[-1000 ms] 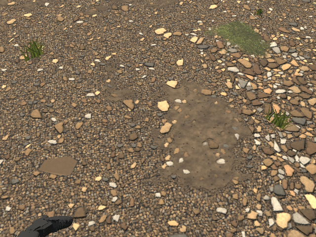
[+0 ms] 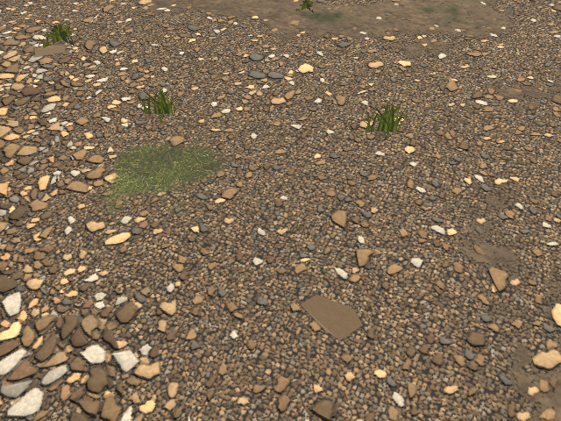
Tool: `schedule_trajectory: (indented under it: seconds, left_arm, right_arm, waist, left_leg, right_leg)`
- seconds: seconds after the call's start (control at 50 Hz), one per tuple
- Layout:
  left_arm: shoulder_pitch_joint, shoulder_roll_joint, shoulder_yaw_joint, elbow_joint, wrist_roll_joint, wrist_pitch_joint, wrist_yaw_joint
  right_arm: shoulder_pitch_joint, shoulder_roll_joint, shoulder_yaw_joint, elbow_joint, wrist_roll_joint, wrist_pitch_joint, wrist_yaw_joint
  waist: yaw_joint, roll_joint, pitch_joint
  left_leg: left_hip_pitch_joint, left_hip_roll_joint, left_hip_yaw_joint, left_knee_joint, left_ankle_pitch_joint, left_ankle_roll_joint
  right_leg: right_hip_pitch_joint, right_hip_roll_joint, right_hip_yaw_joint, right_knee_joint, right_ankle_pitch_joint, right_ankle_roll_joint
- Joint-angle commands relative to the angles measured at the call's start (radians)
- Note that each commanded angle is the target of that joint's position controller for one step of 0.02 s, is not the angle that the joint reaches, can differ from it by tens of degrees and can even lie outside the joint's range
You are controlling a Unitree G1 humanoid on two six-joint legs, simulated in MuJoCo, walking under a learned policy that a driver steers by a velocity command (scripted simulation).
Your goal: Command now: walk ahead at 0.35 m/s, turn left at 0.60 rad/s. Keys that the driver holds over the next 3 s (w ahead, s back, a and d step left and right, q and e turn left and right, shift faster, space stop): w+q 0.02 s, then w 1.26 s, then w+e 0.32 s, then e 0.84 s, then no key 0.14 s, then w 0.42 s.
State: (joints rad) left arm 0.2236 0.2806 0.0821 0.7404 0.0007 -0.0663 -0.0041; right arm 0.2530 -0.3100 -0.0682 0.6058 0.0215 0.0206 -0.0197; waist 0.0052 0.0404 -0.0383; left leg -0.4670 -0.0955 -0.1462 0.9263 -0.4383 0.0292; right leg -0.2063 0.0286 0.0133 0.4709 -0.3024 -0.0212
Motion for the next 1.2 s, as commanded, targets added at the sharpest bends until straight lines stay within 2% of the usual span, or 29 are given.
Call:
schedule_trajectory:
  seconds: [0.02, 0.1, 0.2, 0.24, 0.28, 0.32, 0.34, 0.36, 0.38, 0.4, 0.42, 0.44, 0.46, 0.54, 0.6, 0.66, 0.74, 0.82, 0.86, 0.88, 0.9, 0.92, 0.94, 0.96, 0.98, 1.02, 1.06, 1.12, 1.2]
  left_arm:
    - [0.000, 0.119, 0.026, -0.054, -0.007, -0.014, 0.022]
    - [0.086, 0.115, 0.016, -0.013, 0.007, -0.027, 0.017]
    - [0.123, 0.168, 0.020, 0.027, -0.021, -0.015, 0.009]
    - [0.153, 0.192, 0.024, 0.047, -0.033, -0.011, 0.005]
    - [0.163, 0.212, 0.027, 0.062, -0.041, -0.004, 0.002]
    - [0.156, 0.209, 0.021, 0.073, -0.043, 0.003, 0.006]
    - [0.163, 0.177, 0.006, 0.066, -0.029, -0.002, 0.010]
    - [0.223, 0.056, -0.036, 0.010, 0.000, -0.016, 0.004]
    - [0.209, 0.083, -0.034, 0.024, -0.013, -0.040, 0.001]
    - [0.129, 0.163, -0.007, -0.004, -0.046, -0.047, -0.004]
    - [0.068, 0.153, -0.012, -0.021, -0.048, -0.050, -0.004]
    - [0.045, 0.139, -0.013, -0.020, -0.029, -0.048, 0.000]
    - [0.061, 0.134, -0.008, -0.014, -0.019, -0.038, 0.000]
    - [0.079, 0.087, -0.016, 0.000, -0.012, 0.001, -0.002]
    - [-0.033, 0.077, -0.021, -0.034, -0.002, 0.000, -0.003]
    - [-0.144, 0.055, -0.034, -0.061, -0.008, -0.015, -0.019]
    - [-0.260, 0.061, -0.038, -0.105, -0.016, -0.026, -0.042]
    - [-0.241, 0.093, -0.028, -0.119, -0.012, -0.032, -0.057]
    - [-0.034, 0.153, 0.006, -0.065, -0.007, -0.031, -0.044]
    - [0.145, 0.216, 0.025, -0.030, -0.002, -0.028, -0.032]
    - [0.217, 0.304, 0.044, -0.011, 0.005, -0.025, -0.033]
    - [0.227, 0.204, 0.019, -0.013, -0.012, -0.023, -0.033]
    - [0.154, 0.170, 0.006, -0.019, -0.012, -0.021, -0.027]
    - [0.088, 0.151, -0.001, -0.030, -0.008, -0.019, -0.023]
    - [0.040, 0.128, -0.008, -0.032, 0.000, -0.019, -0.024]
    - [0.005, 0.100, -0.016, -0.035, 0.013, -0.029, -0.026]
    - [0.008, 0.111, -0.012, -0.019, 0.001, -0.042, -0.026]
    - [0.035, 0.140, -0.004, 0.007, -0.002, -0.042, -0.014]
    - [0.085, 0.163, 0.000, 0.033, -0.013, -0.028, -0.005]
  right_arm:
    - [-0.077, -0.131, -0.044, -0.092, -0.005, -0.034, 0.011]
    - [-0.120, -0.045, -0.014, -0.096, -0.002, -0.059, 0.027]
    - [-0.244, -0.001, 0.015, -0.125, -0.006, -0.079, 0.053]
    - [-0.266, -0.013, 0.014, -0.132, 0.002, -0.083, 0.064]
    - [-0.241, -0.046, 0.000, -0.131, 0.004, -0.085, 0.068]
    - [-0.030, -0.110, -0.039, -0.069, 0.000, -0.081, 0.059]
    - [0.126, -0.155, -0.061, -0.031, -0.002, -0.073, 0.046]
    - [0.238, -0.273, -0.079, -0.018, -0.024, -0.069, 0.032]
    - [0.261, -0.226, -0.063, -0.015, -0.018, -0.074, 0.035]
    - [0.185, -0.169, -0.040, -0.009, -0.019, -0.082, 0.041]
    - [0.122, -0.136, -0.029, -0.008, -0.013, -0.085, 0.042]
    - [0.065, -0.108, -0.020, -0.005, -0.016, -0.088, 0.045]
    - [0.025, -0.083, -0.012, -0.008, -0.024, -0.094, 0.048]
    - [-0.006, -0.084, -0.014, 0.023, -0.021, -0.124, 0.046]
    - [0.029, -0.094, -0.016, 0.059, -0.021, -0.124, 0.035]
    - [0.066, -0.121, -0.021, 0.086, -0.015, -0.116, 0.025]
    - [0.140, -0.146, -0.029, 0.137, -0.003, -0.102, 0.021]
    - [0.149, -0.165, -0.037, 0.166, 0.000, -0.079, 0.012]
    - [0.125, -0.162, -0.032, 0.167, -0.006, -0.066, 0.006]
    - [0.138, -0.122, -0.012, 0.149, -0.023, -0.066, 0.002]
    - [0.285, 0.004, 0.025, 0.131, -0.020, -0.086, 0.014]
    - [0.224, -0.073, 0.012, 0.149, -0.006, -0.108, 0.020]
    - [0.119, -0.133, -0.006, 0.115, 0.022, -0.120, 0.026]
    - [0.049, -0.127, -0.001, 0.096, 0.020, -0.127, 0.024]
    - [0.010, -0.116, -0.002, 0.088, 0.002, -0.126, 0.021]
    - [0.054, -0.089, -0.004, 0.103, -0.007, -0.107, 0.020]
    - [0.069, -0.057, 0.003, 0.110, -0.011, -0.088, 0.016]
    - [-0.032, -0.041, 0.011, 0.079, -0.021, -0.084, 0.013]
    - [-0.171, -0.015, 0.023, 0.052, -0.015, -0.100, 0.030]
  waist:
    - [0.028, -0.182, 0.125]
    - [0.058, -0.147, 0.116]
    - [0.088, -0.152, 0.141]
    - [0.088, -0.159, 0.148]
    - [0.052, -0.177, 0.131]
    - [-0.080, -0.157, -0.007]
    - [-0.156, -0.132, -0.113]
    - [-0.136, 0.146, -0.285]
    - [-0.143, 0.198, -0.407]
    - [-0.129, 0.137, -0.232]
    - [-0.102, 0.100, -0.115]
    - [-0.067, 0.046, -0.044]
    - [-0.030, 0.064, -0.009]
    - [0.023, 0.045, 0.041]
    - [-0.001, 0.016, 0.088]
    - [-0.042, 0.012, 0.112]
    - [-0.081, 0.002, 0.139]
    - [-0.046, 0.029, 0.102]
    - [0.066, 0.038, -0.040]
    - [0.132, -0.023, -0.193]
    - [0.065, -0.296, -0.345]
    - [0.112, -0.265, -0.376]
    - [0.108, -0.206, -0.203]
    - [0.082, -0.114, -0.108]
    - [0.053, -0.076, -0.031]
    - [-0.002, -0.113, -0.013]
    - [-0.022, -0.110, 0.007]
    - [-0.004, -0.091, 0.054]
    - [0.048, -0.089, 0.082]
  left_leg:
    - [-0.447, 0.112, -0.015, 0.198, 0.096, -0.038]
    - [-0.395, 0.123, 0.029, 0.157, 0.243, -0.056]
    - [-0.223, 0.151, 0.151, -0.171, 0.346, -0.057]
    - [-0.144, 0.141, 0.174, -0.256, 0.321, -0.033]
    - [-0.056, 0.113, 0.191, -0.326, 0.277, 0.007]
    - [0.264, 0.049, 0.233, -0.411, 0.313, 0.067]
    - [0.530, 0.102, 0.169, -0.378, 0.325, 0.097]
    - [0.897, 0.406, -0.314, -0.425, 0.173, 0.241]
    - [0.889, 0.499, -0.647, -0.608, 0.087, 0.308]
    - [0.774, 0.460, -0.496, -0.623, 0.066, 0.257]
    - [0.628, 0.416, -0.349, -0.631, 0.125, 0.230]
    - [0.498, 0.368, -0.249, -0.655, 0.195, 0.210]
    - [0.402, 0.330, -0.180, -0.689, 0.264, 0.199]
    - [0.279, 0.304, -0.061, -0.789, 0.383, 0.220]
    - [0.297, 0.286, 0.004, -0.806, 0.442, 0.209]
    - [0.302, 0.269, 0.060, -0.813, 0.437, 0.182]
    - [0.414, 0.315, 0.055, -0.780, 0.423, 0.176]
    - [0.547, 0.352, 0.045, -0.664, 0.643, 0.142]
    - [0.522, 0.286, 0.098, -0.403, 0.957, 0.102]
    - [0.334, 0.236, 0.130, -0.123, 0.759, 0.066]
    - [-0.086, 0.043, 0.133, 0.275, 0.108, -0.016]
    - [-0.208, 0.040, -0.008, 0.394, -0.128, -0.013]
    - [-0.294, 0.097, 0.009, 0.427, -0.071, -0.004]
    - [-0.281, 0.152, 0.046, 0.381, 0.018, 0.002]
    - [-0.253, 0.186, 0.063, 0.311, 0.078, -0.001]
    - [-0.142, 0.222, 0.057, 0.244, 0.141, -0.009]
    - [-0.126, 0.231, 0.071, 0.185, 0.161, -0.028]
    - [-0.188, 0.241, 0.084, 0.020, 0.303, -0.056]
    - [-0.137, 0.202, 0.123, -0.249, 0.513, -0.055]
  right_leg:
    - [0.231, -0.319, 0.352, -0.288, -0.187, -0.137]
    - [0.183, -0.267, 0.163, -0.319, 0.081, -0.153]
    - [0.124, -0.249, 0.038, -0.334, 0.224, -0.149]
    - [0.130, -0.277, 0.035, -0.332, 0.255, -0.147]
    - [0.175, -0.306, 0.030, -0.281, 0.421, -0.134]
    - [0.159, -0.262, -0.052, -0.020, 0.790, -0.091]
    - [0.007, -0.226, -0.084, 0.205, 0.709, -0.053]
    - [-0.367, -0.087, -0.098, 0.630, 0.157, 0.020]
    - [-0.464, -0.017, 0.075, 0.806, -0.258, 0.020]
    - [-0.563, -0.078, 0.087, 0.867, -0.202, 0.009]
    - [-0.571, -0.125, 0.056, 0.831, -0.116, -0.004]
    - [-0.538, -0.157, 0.044, 0.771, -0.044, -0.004]
    - [-0.479, -0.182, 0.051, 0.725, 0.012, -0.002]
    - [-0.440, -0.187, 0.040, 0.633, 0.127, 0.032]
    - [-0.501, -0.181, 0.040, 0.451, 0.279, 0.052]
    - [-0.454, -0.146, 0.009, 0.246, 0.422, 0.047]
    - [-0.459, -0.116, 0.007, 0.109, 0.426, 0.021]
    - [-0.395, -0.077, -0.015, 0.045, 0.267, -0.033]
    - [-0.092, -0.010, -0.078, 0.023, 0.250, -0.084]
    - [0.231, -0.142, 0.060, 0.081, 0.315, -0.141]
    - [0.607, -0.393, 0.571, -0.006, 0.070, -0.318]
    - [0.626, -0.407, 0.749, -0.146, -0.055, -0.316]
    - [0.503, -0.382, 0.594, -0.165, -0.068, -0.267]
    - [0.354, -0.346, 0.473, -0.180, 0.009, -0.240]
    - [0.218, -0.310, 0.387, -0.208, 0.114, -0.229]
    - [0.089, -0.266, 0.298, -0.264, 0.219, -0.225]
    - [0.033, -0.256, 0.226, -0.307, 0.290, -0.241]
    - [0.030, -0.237, 0.143, -0.345, 0.349, -0.236]
    - [0.049, -0.196, 0.053, -0.348, 0.334, -0.190]
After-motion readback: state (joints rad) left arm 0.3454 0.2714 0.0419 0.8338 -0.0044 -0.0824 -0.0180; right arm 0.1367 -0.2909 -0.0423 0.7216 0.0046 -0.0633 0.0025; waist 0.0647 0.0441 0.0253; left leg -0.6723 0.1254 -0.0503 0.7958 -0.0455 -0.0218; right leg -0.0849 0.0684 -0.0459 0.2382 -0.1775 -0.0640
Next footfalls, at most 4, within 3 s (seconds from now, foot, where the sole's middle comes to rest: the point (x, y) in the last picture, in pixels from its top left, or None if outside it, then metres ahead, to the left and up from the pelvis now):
0.34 left None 0.27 0.19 -0.77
0.88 right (303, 381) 0.63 0.00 -0.77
1.40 left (201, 294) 0.88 0.28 -0.77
1.88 right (286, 231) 1.11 0.04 -0.77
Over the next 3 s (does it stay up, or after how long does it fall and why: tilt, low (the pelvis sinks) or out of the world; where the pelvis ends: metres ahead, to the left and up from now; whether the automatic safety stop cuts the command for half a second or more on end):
stays up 1.10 0.12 0.01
